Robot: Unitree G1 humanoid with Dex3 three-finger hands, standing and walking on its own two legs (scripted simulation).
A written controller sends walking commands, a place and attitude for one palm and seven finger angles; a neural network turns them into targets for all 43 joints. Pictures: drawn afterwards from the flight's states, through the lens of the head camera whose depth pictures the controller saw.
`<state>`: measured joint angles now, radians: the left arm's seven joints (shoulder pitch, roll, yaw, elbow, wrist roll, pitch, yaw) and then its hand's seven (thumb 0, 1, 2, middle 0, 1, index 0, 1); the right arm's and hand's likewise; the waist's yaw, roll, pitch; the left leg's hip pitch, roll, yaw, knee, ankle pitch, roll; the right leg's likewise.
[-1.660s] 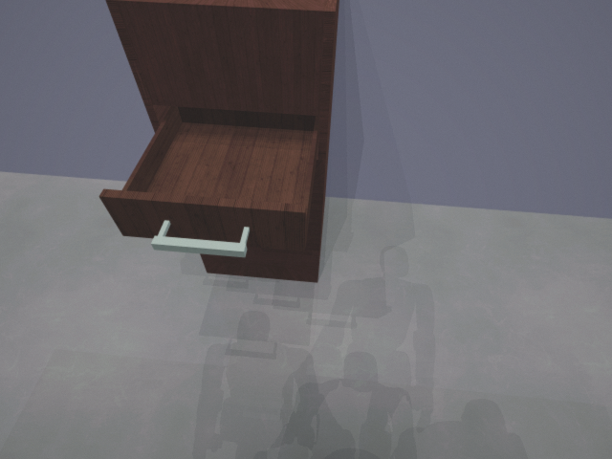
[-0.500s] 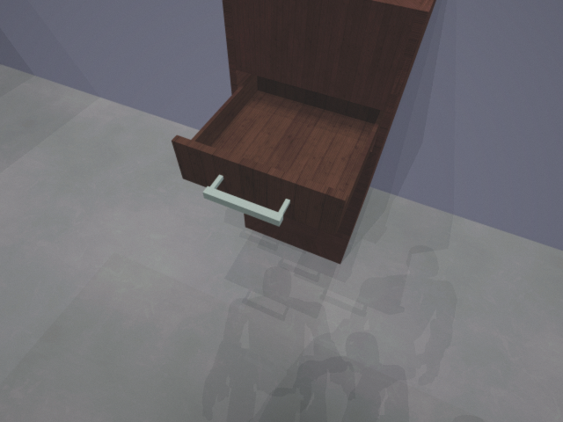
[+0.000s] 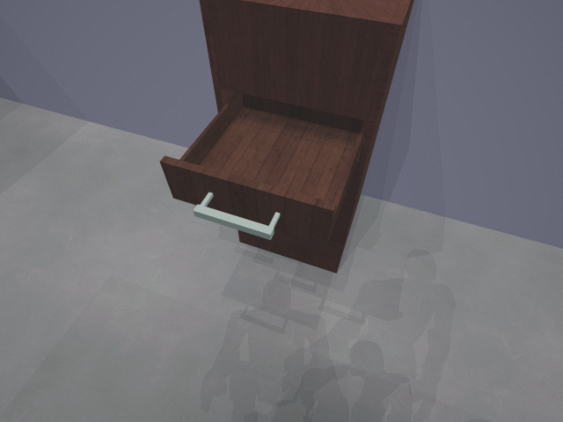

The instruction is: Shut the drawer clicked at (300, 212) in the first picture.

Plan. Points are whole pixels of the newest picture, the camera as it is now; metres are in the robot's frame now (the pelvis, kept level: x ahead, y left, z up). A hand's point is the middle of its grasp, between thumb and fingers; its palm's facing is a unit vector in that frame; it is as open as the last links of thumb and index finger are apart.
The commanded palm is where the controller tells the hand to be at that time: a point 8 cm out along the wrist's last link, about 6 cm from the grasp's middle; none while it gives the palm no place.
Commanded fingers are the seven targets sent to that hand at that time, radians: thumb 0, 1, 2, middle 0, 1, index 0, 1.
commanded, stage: look at it before walking up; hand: left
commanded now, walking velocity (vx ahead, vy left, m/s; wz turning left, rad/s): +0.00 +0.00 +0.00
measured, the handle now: (237, 214) +0.52 +0.12 -0.09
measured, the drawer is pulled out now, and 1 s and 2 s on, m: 0.30 0.30 0.30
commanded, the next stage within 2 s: turn to face it in 0.48 s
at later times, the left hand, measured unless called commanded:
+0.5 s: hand out of the picture -0.02 +0.15 -0.18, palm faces +0.06 -0.98 -0.16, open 7.3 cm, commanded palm none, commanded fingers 0.00 0.90 0.90 -0.20 -0.30 -0.20 -0.30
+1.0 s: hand out of the picture +0.04 +0.17 -0.18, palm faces -0.04 -0.96 -0.28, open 7.3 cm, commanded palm none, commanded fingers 0.00 0.90 0.90 -0.20 -0.30 -0.20 -0.30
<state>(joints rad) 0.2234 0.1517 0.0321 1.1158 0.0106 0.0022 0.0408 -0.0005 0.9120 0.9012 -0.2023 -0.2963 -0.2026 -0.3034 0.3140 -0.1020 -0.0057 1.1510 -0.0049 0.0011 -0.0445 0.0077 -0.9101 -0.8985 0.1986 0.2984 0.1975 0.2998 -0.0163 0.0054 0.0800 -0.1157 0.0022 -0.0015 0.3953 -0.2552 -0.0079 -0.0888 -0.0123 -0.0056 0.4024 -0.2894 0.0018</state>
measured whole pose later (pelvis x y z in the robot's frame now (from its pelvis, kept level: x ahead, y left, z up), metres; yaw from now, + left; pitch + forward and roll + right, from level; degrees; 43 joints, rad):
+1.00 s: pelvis -0.02 -0.03 -0.02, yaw -7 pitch -1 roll +1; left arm 0.19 0.17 0.10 1.04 0.03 0.04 0.01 0.00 0.91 0.90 -0.20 -0.30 -0.20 -0.30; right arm 0.25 -0.17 -0.07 1.07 -0.01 0.04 -0.06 0.01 -0.91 -0.90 0.20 0.30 0.20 0.30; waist 0.00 0.04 0.13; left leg -0.24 0.09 0.08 0.65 -0.40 -0.04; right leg -0.25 0.06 0.03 0.63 -0.36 -0.06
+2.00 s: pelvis +0.11 -0.07 +0.00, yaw -15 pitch -1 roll +1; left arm 0.28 0.12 0.05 1.08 0.03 -0.02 0.03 0.00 0.91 0.90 -0.20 -0.30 -0.21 -0.30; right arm 0.25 -0.17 -0.04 1.07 -0.01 0.01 -0.01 0.01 -0.91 -0.90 0.20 0.30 0.19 0.30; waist 0.00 0.00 0.13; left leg -0.42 0.05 0.05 0.69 -0.27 -0.03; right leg -0.05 -0.02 -0.08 0.41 -0.34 -0.03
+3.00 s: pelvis +0.12 -0.06 -0.01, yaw -16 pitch -2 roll +0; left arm 0.25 0.15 0.00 1.07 0.02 0.00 0.05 0.00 0.91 0.90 -0.21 -0.30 -0.21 -0.30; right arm 0.29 -0.17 0.00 1.04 -0.01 -0.01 -0.03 0.01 -0.92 -0.90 0.20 0.30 0.20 0.30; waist -0.02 0.04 0.04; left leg -0.19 0.00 0.04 0.54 -0.32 0.02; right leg -0.20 0.00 -0.02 0.53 -0.29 0.00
